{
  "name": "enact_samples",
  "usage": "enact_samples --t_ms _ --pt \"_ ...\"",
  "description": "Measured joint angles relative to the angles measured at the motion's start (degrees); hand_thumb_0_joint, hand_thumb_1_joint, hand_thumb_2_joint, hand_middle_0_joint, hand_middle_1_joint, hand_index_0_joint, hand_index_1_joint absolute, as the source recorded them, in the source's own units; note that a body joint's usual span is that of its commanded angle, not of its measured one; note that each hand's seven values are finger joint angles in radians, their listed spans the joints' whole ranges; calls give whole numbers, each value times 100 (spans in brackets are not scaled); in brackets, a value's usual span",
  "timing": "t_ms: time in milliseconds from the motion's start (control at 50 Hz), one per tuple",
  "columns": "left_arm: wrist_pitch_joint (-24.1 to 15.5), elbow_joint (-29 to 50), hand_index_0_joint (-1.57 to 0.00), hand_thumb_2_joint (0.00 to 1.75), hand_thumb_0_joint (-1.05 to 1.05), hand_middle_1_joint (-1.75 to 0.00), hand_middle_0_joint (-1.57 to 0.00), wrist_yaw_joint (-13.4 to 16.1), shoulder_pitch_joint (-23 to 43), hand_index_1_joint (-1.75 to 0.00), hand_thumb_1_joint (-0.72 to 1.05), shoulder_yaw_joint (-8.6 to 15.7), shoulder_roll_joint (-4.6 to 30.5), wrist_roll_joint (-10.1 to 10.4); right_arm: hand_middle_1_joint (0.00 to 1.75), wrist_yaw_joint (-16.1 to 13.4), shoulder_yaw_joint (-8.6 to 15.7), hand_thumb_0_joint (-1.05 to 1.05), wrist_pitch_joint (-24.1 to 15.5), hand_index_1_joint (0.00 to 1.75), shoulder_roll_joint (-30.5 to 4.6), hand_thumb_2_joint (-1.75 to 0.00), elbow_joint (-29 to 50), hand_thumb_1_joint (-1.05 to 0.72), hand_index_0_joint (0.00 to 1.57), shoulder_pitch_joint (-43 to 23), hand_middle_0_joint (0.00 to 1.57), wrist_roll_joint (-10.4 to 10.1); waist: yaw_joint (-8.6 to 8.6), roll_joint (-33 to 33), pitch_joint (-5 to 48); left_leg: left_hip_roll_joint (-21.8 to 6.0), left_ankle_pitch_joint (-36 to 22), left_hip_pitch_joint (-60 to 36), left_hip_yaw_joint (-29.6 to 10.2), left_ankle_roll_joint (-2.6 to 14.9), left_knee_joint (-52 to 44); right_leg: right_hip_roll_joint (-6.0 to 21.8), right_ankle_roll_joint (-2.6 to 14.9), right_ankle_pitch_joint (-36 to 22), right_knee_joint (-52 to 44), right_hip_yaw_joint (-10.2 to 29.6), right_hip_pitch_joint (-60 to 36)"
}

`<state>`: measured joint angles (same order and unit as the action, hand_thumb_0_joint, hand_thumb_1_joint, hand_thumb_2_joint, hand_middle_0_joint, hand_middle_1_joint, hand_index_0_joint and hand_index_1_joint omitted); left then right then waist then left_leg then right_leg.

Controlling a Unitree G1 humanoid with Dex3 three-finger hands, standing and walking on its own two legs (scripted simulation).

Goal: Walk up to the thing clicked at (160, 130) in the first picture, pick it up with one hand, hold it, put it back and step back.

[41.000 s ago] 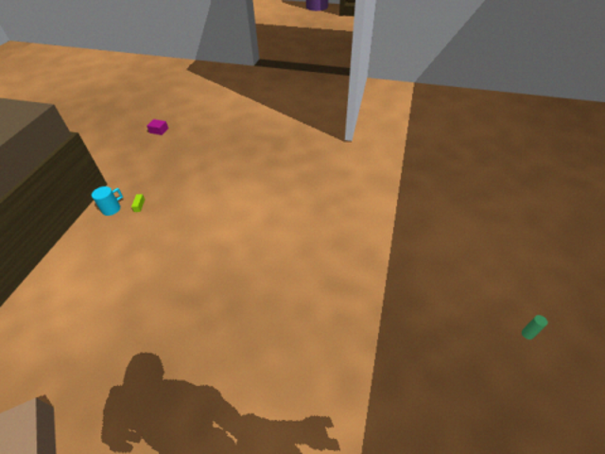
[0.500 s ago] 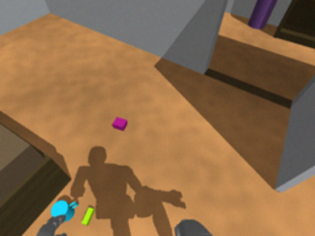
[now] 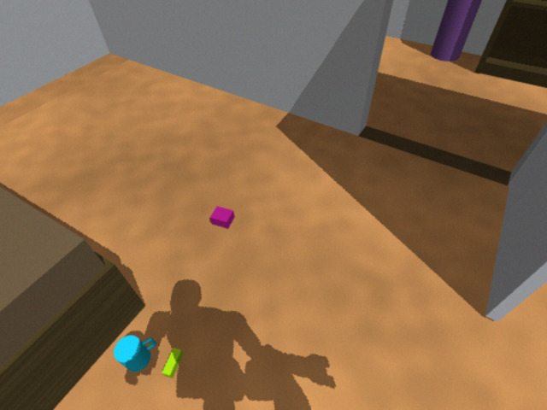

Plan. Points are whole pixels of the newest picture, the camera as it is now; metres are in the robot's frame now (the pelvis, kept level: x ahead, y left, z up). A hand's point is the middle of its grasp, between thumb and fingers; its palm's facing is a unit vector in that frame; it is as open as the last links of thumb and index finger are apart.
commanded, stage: step back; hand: left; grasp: from above
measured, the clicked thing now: (222, 217) +1.05 +0.31 -0.74
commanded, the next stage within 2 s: stand in 0.80 s
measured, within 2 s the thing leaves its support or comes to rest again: neither
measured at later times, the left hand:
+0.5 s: hand out of the picture +0.10 +0.29 -0.16, palm faces +0.05 -0.94 -0.34, open 7.4 cm
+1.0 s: hand (132, 408) +0.16 +0.26 -0.13, palm faces +0.01 -0.94 -0.34, open 7.4 cm
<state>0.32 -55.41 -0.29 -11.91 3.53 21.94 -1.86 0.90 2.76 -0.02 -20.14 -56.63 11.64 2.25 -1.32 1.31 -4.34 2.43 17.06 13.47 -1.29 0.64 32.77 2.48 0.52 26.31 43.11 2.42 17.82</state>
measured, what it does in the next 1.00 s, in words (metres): steps on the spot: left foot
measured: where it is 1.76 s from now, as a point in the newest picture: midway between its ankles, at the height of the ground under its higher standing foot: outside the picture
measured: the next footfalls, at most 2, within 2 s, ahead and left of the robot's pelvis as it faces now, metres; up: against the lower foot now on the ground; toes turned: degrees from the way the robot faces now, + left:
left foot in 0.40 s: +0.10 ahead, +0.14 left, +0.00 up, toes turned +2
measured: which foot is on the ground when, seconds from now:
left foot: down 0.00-0.16, up 0.18-0.38, down 0.40-1.00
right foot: down 0.00-1.00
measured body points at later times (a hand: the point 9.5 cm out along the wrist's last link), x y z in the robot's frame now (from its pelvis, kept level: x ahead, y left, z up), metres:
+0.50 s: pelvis +0.03 +0.02 +0.00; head +0.06 +0.04 +0.45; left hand +0.10 +0.34 -0.13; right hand +0.11 -0.29 -0.11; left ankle +0.06 +0.14 -0.73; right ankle +0.02 -0.12 -0.71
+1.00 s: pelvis +0.06 +0.01 +0.02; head +0.08 +0.00 +0.47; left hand +0.16 +0.31 -0.11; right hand +0.18 -0.29 -0.11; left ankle +0.06 +0.14 -0.73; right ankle +0.05 -0.12 -0.73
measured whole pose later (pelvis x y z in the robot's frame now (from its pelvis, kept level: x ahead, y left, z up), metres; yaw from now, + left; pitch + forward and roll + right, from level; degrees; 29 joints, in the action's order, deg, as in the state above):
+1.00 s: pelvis +0.06 +0.01 +0.02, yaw +1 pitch -3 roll +0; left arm -1.4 -62.7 -0.2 -3.8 0.4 19.4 -0.3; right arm 0.4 0.9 -1.0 -20.0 -62.6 3.0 0.6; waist 0.2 -0.8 -3.9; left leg -1.4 13.0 8.4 0.7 -0.9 24.2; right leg 1.0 -0.7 14.6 23.7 -0.9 6.3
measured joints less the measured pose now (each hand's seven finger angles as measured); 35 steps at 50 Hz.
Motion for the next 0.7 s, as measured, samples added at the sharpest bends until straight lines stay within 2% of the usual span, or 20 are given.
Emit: enact_samples --t_ms 40,60,100,140,160,200,240,300,360,380,400,420,460,500,540,620,660,700 --pt "-7 -57 -20 89 1 -30 -21 -48 13 -30 91 3 56 20 30 34 -23 1 -22 30 65 -90 -35 -90 21 56 20 21 71 -16 70 -104 -13 -19 -30 34 -65 -97 61 192 81 -129 19" --pt "-31 -69 -20 89 1 -30 -21 -66 6 -30 91 14 89 35 30 40 -37 1 -32 30 88 -90 -44 -90 21 74 20 32 84 -1 99 -146 -31 -34 -16 7 -101 -108 85 107 -52 -179 -20" --pt "-95 -98 -20 89 1 -30 -21 -87 6 -30 91 41 137 45 30 51 -51 1 -45 30 99 -90 -47 -90 21 90 20 26 113 22 137 -208 -20 -9 4 -93 -54 -115 115 -274 -622 -273 -216" --pt "-147 -176 -20 89 1 -30 -20 -57 94 -30 91 71 72 25 30 41 -41 1 -5 30 34 -90 -75 -90 21 69 20 -14 149 -147 80 -358 94 33 -97 -180 171 -251 73 -967 -991 -398 -412" --pt "-177 -184 -20 89 1 -30 -20 -44 116 -30 91 73 16 -1 30 25 -34 1 30 30 -7 -90 -84 -90 21 85 20 -36 163 -254 88 -388 262 90 -231 -151 339 -321 63 -1003 -1046 -477 -469" --pt "-226 -155 -20 89 0 -30 -20 -46 102 -30 91 62 -58 -47 30 -18 -14 1 86 30 -49 -90 -126 -90 21 122 20 -35 108 -282 176 -234 850 343 -339 -95 964 -310 98 -936 -1059 -512 -482" --pt "-224 -131 -20 89 0 -30 -21 -49 95 -30 91 59 -114 -58 30 -22 1 1 72 30 -107 -90 -135 -90 21 142 20 -43 41 -230 185 -123 1043 540 -213 -85 1443 -213 137 -910 -1121 -482 -547" --pt "-245 -129 -21 89 0 -30 -21 -43 104 -30 91 26 -189 -54 30 -7 46 1 1 30 -238 -90 -129 -91 20 151 20 -57 27 -268 152 -161 940 686 -166 -78 1433 -124 48 -964 -1306 -531 -680" --pt "-226 -142 -21 89 0 -30 -21 -65 148 -30 90 -4 -156 -38 30 15 69 1 -46 30 -297 -90 -125 -91 20 126 20 -50 20 -247 83 -308 641 591 -36 -95 794 -41 -70 -883 -1259 -571 -713" --pt "-196 -149 -21 89 0 -30 -21 -68 175 -30 90 -12 -129 -24 30 18 78 1 -71 30 -301 -90 -128 -91 20 123 20 -44 36 -225 63 -335 402 484 8 -96 429 -3 -112 -807 -1165 -594 -697" --pt "-160 -153 -21 89 0 -30 -21 -67 208 -30 90 -20 -98 -5 30 7 91 1 -100 30 -296 -90 -141 -91 20 110 20 -33 56 -188 35 -319 -79 377 35 -97 110 50 -161 -703 -1018 -607 -664" --pt "-122 -161 -21 89 1 -30 -21 -60 247 -30 90 -22 -53 17 30 -18 102 1 -121 30 -249 -90 -172 -91 20 67 20 -12 51 -75 -21 -238 -401 320 94 -74 30 148 -182 -590 -836 -560 -625" --pt "-37 -192 -21 89 1 -30 -21 -34 294 -30 90 -28 -2 88 30 -60 72 1 -149 30 -133 -90 -198 -91 20 -9 20 33 20 83 -41 -159 -293 299 211 -7 78 186 -56 -339 -512 -348 -471" --pt "28 -252 -20 89 1 -30 -21 -34 330 -30 91 -51 27 138 30 -55 12 1 -151 30 -43 -90 -194 -91 20 -85 20 43 75 81 -9 -199 -191 315 188 43 90 45 26 124 -277 -241 -352" --pt "55 -296 -20 89 1 -30 -20 -38 388 -30 91 -61 75 148 30 -62 -38 1 -167 30 51 -90 -179 -91 20 -174 20 61 87 115 -22 -225 -186 278 199 48 7 -33 90 266 -194 -159 -278" --pt "-10 -337 -20 89 1 -30 -20 8 496 -30 91 -73 89 155 30 -98 -89 1 -198 30 130 -90 -129 -90 21 -398 20 2 84 95 -142 -276 -144 236 257 16 -3 -50 85 -202 -676 -214 -310" --pt "-61 -389 -20 89 1 -30 -20 38 550 -30 91 -74 34 131 30 -118 -91 1 -148 30 107 -90 -132 -90 21 -523 20 -57 91 -16 -208 -337 -40 232 245 -21 144 -97 -40 -954 -1103 -261 -472" --pt "-96 -439 -20 89 0 -30 -20 50 566 -30 91 -89 -66 104 30 -143 -77 1 -73 30 65 -90 -171 -90 21 -616 20 -126 122 -216 -184 -442 39 223 166 -62 237 -197 -140 -971 -1207 -334 -583"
